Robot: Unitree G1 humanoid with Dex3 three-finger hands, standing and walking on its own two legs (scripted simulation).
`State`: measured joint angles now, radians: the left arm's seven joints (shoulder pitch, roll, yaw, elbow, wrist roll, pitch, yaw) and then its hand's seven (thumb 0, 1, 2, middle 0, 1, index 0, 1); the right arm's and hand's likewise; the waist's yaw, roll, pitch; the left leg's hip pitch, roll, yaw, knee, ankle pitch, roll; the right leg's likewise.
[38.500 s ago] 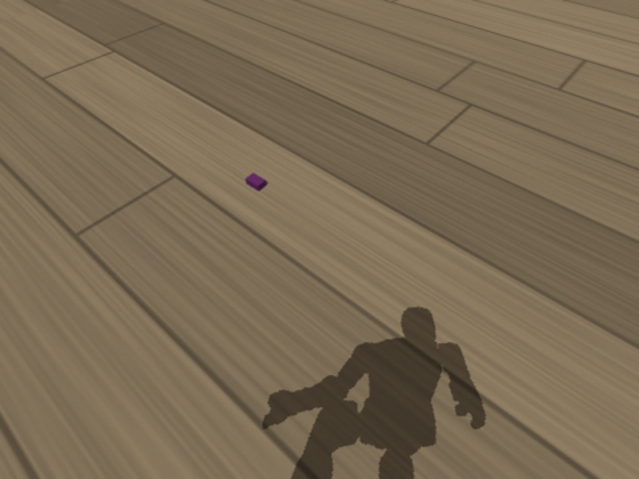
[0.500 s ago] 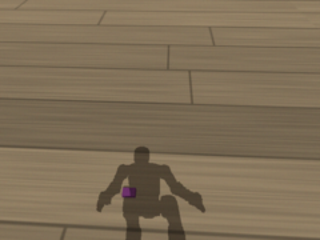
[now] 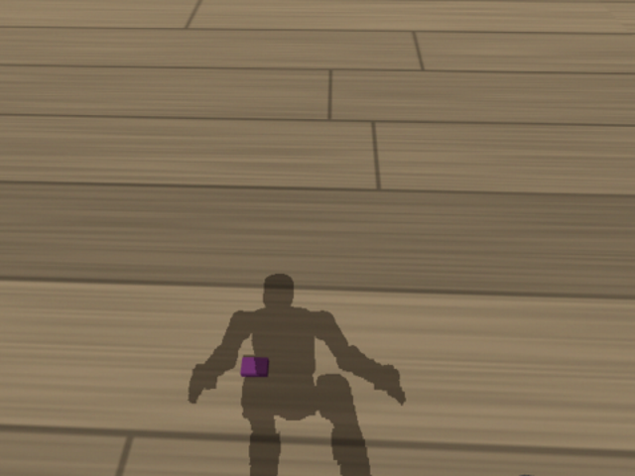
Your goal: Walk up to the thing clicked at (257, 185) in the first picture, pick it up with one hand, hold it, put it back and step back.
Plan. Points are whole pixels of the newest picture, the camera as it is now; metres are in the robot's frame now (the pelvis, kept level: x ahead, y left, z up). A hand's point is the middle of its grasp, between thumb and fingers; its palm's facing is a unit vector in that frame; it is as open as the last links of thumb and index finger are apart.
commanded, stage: step back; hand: left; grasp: from above
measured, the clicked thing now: (255, 367) +0.50 +0.21 -0.76
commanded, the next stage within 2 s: none
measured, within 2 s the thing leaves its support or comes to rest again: neither
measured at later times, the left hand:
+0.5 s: hand out of the picture +0.04 +0.31 -0.18, palm faces -0.08 -0.93 -0.36, open 7.4 cm
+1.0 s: hand out of the picture -0.08 +0.28 -0.15, palm faces -0.03 -0.91 -0.41, open 7.4 cm
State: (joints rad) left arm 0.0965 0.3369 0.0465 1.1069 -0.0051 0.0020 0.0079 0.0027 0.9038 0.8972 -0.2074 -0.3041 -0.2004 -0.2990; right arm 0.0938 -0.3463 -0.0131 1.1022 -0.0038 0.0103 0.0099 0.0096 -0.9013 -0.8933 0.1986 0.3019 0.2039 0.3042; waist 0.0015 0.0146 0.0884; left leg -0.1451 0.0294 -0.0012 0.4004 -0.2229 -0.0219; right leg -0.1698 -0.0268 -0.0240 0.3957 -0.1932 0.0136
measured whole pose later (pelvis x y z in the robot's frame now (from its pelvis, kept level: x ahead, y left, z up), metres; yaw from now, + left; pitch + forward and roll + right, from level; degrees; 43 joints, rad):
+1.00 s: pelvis -0.22 +0.03 -0.02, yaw -2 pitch -2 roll +1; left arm 0.14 0.35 0.07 0.76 0.03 0.04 0.02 0.00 0.90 0.90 -0.21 -0.30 -0.20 -0.30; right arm 0.19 -0.41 -0.04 0.88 0.00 0.04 -0.02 0.01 -0.90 -0.89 0.20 0.30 0.20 0.30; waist 0.01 0.01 0.16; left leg -0.33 -0.06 -0.07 0.88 -0.51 -0.02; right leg -0.35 -0.02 -0.01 0.62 -0.24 -0.03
